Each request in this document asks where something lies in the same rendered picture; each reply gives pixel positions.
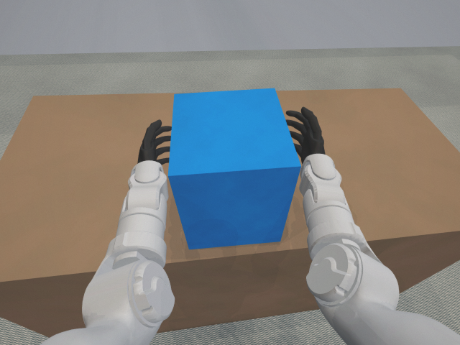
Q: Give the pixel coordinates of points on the robot right forearm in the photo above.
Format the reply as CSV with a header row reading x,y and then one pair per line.
x,y
327,214

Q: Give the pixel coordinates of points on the carton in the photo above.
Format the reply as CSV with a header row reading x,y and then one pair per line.
x,y
233,167

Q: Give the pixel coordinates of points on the robot right upper arm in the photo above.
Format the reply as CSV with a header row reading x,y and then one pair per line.
x,y
358,296

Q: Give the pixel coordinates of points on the robot left hand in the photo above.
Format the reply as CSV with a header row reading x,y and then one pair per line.
x,y
148,149

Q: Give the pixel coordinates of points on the robot left upper arm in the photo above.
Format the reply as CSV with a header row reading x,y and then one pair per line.
x,y
125,306

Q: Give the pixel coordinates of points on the robot right hand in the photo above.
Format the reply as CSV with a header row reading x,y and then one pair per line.
x,y
310,139

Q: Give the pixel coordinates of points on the pedestal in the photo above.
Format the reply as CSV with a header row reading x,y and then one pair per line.
x,y
64,177

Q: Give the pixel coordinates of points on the robot left forearm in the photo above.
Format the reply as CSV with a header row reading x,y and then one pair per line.
x,y
142,221

